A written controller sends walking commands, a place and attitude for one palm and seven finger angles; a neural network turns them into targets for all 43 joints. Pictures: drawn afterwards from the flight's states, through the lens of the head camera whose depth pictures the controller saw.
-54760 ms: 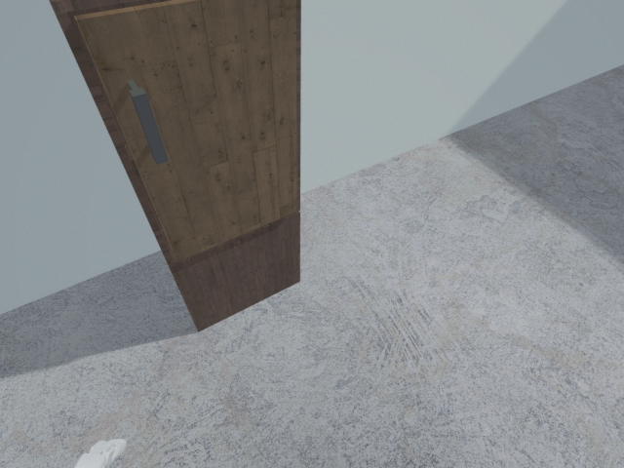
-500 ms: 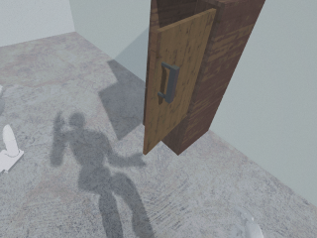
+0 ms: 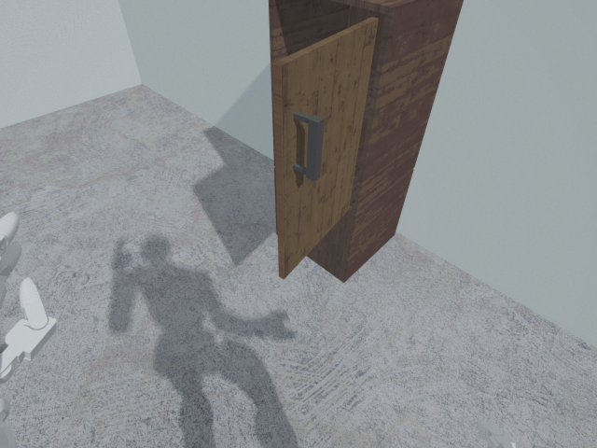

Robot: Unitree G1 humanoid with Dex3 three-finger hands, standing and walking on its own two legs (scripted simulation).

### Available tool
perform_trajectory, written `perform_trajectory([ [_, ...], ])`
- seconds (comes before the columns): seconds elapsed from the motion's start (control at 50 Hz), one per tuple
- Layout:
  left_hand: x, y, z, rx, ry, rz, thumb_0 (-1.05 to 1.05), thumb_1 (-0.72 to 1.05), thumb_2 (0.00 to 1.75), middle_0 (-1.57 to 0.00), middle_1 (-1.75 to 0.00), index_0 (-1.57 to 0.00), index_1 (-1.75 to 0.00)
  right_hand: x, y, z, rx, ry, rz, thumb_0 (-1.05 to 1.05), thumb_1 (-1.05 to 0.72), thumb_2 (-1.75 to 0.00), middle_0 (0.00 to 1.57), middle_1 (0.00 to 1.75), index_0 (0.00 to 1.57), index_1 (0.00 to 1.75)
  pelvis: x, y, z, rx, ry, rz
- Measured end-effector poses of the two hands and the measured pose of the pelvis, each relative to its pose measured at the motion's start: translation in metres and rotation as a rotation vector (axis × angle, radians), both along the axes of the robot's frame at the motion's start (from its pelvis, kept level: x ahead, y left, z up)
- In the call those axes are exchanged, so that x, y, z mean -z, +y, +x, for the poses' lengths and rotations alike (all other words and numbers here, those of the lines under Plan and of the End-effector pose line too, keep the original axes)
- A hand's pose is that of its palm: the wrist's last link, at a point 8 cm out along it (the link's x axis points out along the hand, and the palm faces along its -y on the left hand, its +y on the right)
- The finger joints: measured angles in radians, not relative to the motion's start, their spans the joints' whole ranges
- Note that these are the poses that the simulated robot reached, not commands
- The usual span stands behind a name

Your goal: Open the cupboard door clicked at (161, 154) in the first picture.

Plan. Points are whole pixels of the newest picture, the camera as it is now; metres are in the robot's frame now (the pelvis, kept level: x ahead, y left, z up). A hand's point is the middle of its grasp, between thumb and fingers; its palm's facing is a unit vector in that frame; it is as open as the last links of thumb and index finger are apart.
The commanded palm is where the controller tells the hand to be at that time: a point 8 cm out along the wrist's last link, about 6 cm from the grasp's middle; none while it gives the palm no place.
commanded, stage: stop stepping back and stand still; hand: left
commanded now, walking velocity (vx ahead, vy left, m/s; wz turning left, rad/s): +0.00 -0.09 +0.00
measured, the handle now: (306, 146) +0.67 +0.02 +0.08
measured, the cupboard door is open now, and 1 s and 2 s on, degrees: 98 98 98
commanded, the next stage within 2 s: let the arm hang, fingers relaxed in 0.18 s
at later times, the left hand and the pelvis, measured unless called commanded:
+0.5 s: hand out of the picture +0.12 +0.19 -0.11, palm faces +0.09 -0.95 -0.31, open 7.4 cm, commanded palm none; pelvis +0.00 -0.01 -0.01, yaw +4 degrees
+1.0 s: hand out of the picture -0.01 +0.19 -0.16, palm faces +0.09 -0.96 -0.25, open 7.3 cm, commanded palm none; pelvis +0.00 +0.01 +0.01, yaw +3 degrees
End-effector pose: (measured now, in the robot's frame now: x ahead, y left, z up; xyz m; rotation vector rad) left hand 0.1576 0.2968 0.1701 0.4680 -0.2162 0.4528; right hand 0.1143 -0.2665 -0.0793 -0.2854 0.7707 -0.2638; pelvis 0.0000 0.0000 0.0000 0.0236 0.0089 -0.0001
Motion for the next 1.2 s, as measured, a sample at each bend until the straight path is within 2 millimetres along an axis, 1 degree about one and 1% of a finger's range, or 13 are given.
perform_trajectory([
  [0.08,0.001,-0.003,0.002,0.073,-0.033,0.036,0.02,0.89,0.9,-0.21,-0.3,-0.21,-0.3,0.001,0.015,0.01,-0.013,-0.031,0.003,0.02,-0.91,-0.9,0.2,0.3,0.2,0.3,0.01,0.007,-0.004,0.001,-0.025,0.008],
  [0.22,-0.034,-0.012,0.003,0.084,-0.048,0.216,0.02,0.89,0.9,-0.21,-0.3,-0.21,-0.3,0.012,0.046,0.026,-0.09,-0.055,0.156,0.01,-0.9,-0.9,0.21,0.3,0.2,0.3,0.011,-0.008,-0.003,-0.004,-0.032,0.002],
  [0.3,-0.024,-0.019,0.004,0.063,0.042,0.232,0.01,0.89,0.9,-0.21,-0.3,-0.21,-0.3,0.032,0.045,0.033,-0.113,-0.006,0.217,0.01,-0.9,-0.9,0.21,0.3,0.21,0.31,0.013,-0.013,0.0,-0.022,-0.02,-0.015],
  [0.34,0.018,-0.012,0.013,0.032,0.219,0.143,0.0,0.89,0.9,-0.21,-0.3,-0.2,-0.3,0.045,0.04,0.033,-0.143,0.074,0.238,0.01,-0.9,-0.9,0.21,0.3,0.21,0.3,0.011,-0.013,0.0,-0.05,-0.003,-0.002],
  [0.38,0.079,-0.008,0.013,-0.027,0.441,-0.018,0.0,0.9,0.9,-0.2,-0.3,-0.2,-0.3,0.055,0.036,0.03,-0.151,0.148,0.247,0.01,-0.9,-0.9,0.21,0.3,0.21,0.3,0.01,-0.013,0.0,-0.07,0.002,0.012],
  [0.42,0.144,-0.016,0.001,-0.072,0.67,-0.18,0.0,0.9,0.9,-0.2,-0.3,-0.2,-0.3,0.061,0.032,0.024,-0.146,0.202,0.246,0.01,-0.91,-0.9,0.21,0.3,0.2,0.3,0.009,-0.013,0.0,-0.083,-0.003,0.021],
  [0.5,0.252,-0.064,-0.056,-0.053,1.086,-0.426,0.01,0.91,0.9,-0.2,-0.3,-0.19,-0.3,0.061,0.026,0.004,-0.11,0.285,0.216,0.01,-0.91,-0.9,0.2,0.3,0.2,0.3,0.008,-0.013,-0.003,-0.076,-0.024,0.019],
  [0.54,0.288,-0.091,-0.09,-0.025,1.244,-0.534,0.01,0.91,0.9,-0.2,-0.3,-0.19,-0.3,0.06,0.023,-0.012,-0.087,0.326,0.19,0.01,-0.91,-0.9,0.2,0.3,0.2,0.3,0.01,-0.013,-0.004,-0.072,-0.033,0.001],
  [0.58,0.306,-0.092,-0.108,-0.09,1.25,-0.628,-0.03,0.97,0.9,-0.21,-0.3,-0.2,-0.3,0.06,0.021,-0.03,-0.078,0.384,0.157,0.01,-0.91,-0.9,0.2,0.3,0.2,0.3,0.013,-0.014,-0.006,-0.086,-0.037,-0.025],
  [0.7,0.313,-0.077,-0.145,-0.145,1.376,-0.645,-0.04,1.0,0.9,-0.21,-0.3,-0.2,-0.3,0.056,0.023,-0.08,-0.046,0.563,0.131,0.01,-0.91,-0.9,0.2,0.3,0.2,0.3,0.002,-0.013,-0.005,-0.084,-0.034,-0.036],
  [0.84,0.299,-0.06,-0.174,-0.208,1.489,-0.608,-0.01,0.94,0.9,-0.21,-0.3,-0.2,-0.3,0.067,0.045,-0.114,0.0,0.629,0.205,0.01,-0.91,-0.9,0.2,0.3,0.2,0.3,-0.005,0.0,-0.001,-0.064,-0.038,-0.027],
  [1.02,0.297,-0.056,-0.173,-0.213,1.51,-0.595,0.0,0.92,0.9,-0.2,-0.3,-0.2,-0.3,0.075,0.078,-0.139,0.015,0.686,0.281,0.01,-0.91,-0.9,0.2,0.3,0.2,0.3,-0.006,0.009,0.001,-0.046,-0.05,-0.017],
  [1.2,0.304,-0.068,-0.17,-0.176,1.531,-0.617,0.01,0.93,0.9,-0.2,-0.3,-0.2,-0.3,0.073,0.088,-0.149,0.046,0.705,0.291,0.0,-0.91,-0.9,0.2,0.3,0.2,0.3,-0.006,0.014,0.002,-0.032,-0.049,-0.015],
])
